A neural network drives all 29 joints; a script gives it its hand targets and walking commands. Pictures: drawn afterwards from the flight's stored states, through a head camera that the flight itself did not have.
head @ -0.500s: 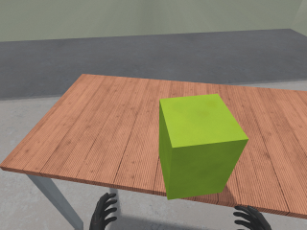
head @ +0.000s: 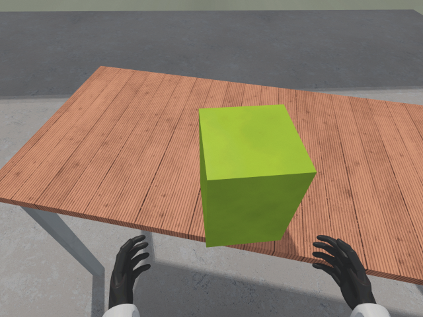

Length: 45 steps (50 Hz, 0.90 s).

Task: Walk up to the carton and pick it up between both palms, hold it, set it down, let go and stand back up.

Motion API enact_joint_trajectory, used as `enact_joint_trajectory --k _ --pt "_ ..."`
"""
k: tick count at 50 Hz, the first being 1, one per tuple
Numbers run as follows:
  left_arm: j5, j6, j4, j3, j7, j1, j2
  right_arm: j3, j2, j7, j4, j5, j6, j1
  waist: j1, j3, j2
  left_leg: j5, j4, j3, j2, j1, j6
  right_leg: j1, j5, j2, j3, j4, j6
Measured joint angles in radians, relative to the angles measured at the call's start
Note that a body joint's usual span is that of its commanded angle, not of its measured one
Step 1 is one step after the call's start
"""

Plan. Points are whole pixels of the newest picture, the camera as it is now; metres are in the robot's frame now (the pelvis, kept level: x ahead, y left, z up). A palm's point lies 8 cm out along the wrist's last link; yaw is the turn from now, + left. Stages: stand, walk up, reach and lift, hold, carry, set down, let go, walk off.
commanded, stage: reach and lift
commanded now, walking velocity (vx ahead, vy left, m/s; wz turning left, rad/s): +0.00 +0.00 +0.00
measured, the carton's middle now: (242, 179) +0.36 -0.02 +0.06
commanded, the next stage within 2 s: none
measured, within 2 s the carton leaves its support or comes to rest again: neither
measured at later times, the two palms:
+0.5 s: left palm (122, 231) +0.23 +0.18 +0.09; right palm (358, 237) +0.24 -0.20 +0.08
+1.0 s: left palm (112, 185) +0.28 +0.20 +0.14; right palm (336, 174) +0.33 -0.17 +0.14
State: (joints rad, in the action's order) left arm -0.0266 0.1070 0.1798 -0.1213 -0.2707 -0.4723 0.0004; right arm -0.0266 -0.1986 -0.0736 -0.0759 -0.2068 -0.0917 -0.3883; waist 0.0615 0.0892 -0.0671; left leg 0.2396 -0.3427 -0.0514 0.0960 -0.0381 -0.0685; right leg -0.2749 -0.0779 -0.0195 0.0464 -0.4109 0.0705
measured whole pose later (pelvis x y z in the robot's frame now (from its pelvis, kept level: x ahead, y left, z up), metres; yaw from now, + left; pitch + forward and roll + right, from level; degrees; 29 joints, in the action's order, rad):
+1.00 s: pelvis -0.02 +0.03 +0.00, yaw -2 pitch -5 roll +1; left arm -0.15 0.91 0.29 0.06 -0.31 0.29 0.08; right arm -0.02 -0.35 0.00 -0.15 -0.34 0.42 0.39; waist 0.04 0.08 -0.02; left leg 0.26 -0.43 -0.04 0.06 -0.09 -0.06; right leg -0.29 -0.04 -0.03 -0.02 -0.39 0.04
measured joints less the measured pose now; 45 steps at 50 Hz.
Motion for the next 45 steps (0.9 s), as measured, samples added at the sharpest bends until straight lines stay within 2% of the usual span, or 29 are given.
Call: enact_joint_trajectory --k 5,9,12,15,21,29,36,41,45 --pt "-0.064 0.085 0.046 0.014 -0.012 0.097 0.062 0.017 0.01 0.021 0.065 -0.008 0.069 0.08 -0.012 0.004 0.005 -0.002 -0.016 0.003 -0.003 -0.012 -0.006 -0.017 0.005 -0.003 -0.009 -0.018 0.004" --pt "-0.085 0.153 0.058 0.03 0.003 0.193 0.077 0.016 -0.012 0.037 0.108 -0.012 0.13 0.139 -0.028 -0.003 0.022 0.001 -0.029 0.007 -0.01 -0.015 0.011 -0.014 0.008 0.001 -0.011 -0.021 0.0" --pt "-0.103 0.24 0.046 0.044 0.007 0.282 0.077 0.011 -0.038 0.056 0.114 -0.029 0.2 0.199 -0.032 -0.011 0.029 0.003 -0.036 0.007 -0.018 -0.016 0.025 -0.014 0.013 0.005 -0.017 -0.023 -0.002" --pt "-0.099 0.338 0.049 0.062 0.015 0.352 0.062 0.005 -0.06 0.075 0.113 -0.047 0.264 0.255 -0.037 -0.002 0.034 0.0 -0.035 0.01 -0.021 -0.001 0.023 0.003 0.019 0.006 -0.02 -0.017 -0.004" --pt "-0.089 0.48 0.07 0.117 0.014 0.433 0.033 0.002 -0.078 0.082 0.122 -0.081 0.347 0.336 -0.028 0.016 0.034 0.003 -0.041 0.016 -0.024 0.01 0.03 0.019 0.011 -0.005 -0.034 -0.007 -0.009" --pt "-0.108 0.609 0.13 0.15 -0.015 0.522 0.063 -0.003 -0.099 0.083 0.122 -0.103 0.414 0.458 -0.017 0.024 0.015 -0.005 -0.059 0.014 -0.021 -0.024 0.009 -0.005 0.025 -0.014 -0.046 0.001 -0.01" --pt "-0.114 0.691 0.13 0.162 -0.018 0.636 0.074 -0.016 -0.122 0.084 0.056 -0.115 0.462 0.6 -0.012 0.031 0.023 -0.006 -0.071 0.015 -0.016 -0.045 0.01 -0.012 -0.002 -0.022 -0.052 0.015 -0.015" --pt "-0.121 0.752 0.145 0.172 -0.026 0.694 0.077 0.001 -0.142 0.09 0.016 -0.136 0.487 0.687 -0.013 0.022 0.027 -0.007 -0.079 0.01 -0.025 -0.061 -0.004 -0.021 0.045 -0.013 -0.061 0.028 -0.022" --pt "-0.115 0.781 0.135 0.175 -0.029 0.733 0.07 0.003 -0.15 0.079 -0.035 -0.134 0.503 0.743 -0.013 0.015 0.041 0.005 -0.089 0.011 -0.027 -0.06 0.002 -0.016 0.035 -0.013 -0.064 0.025 -0.026"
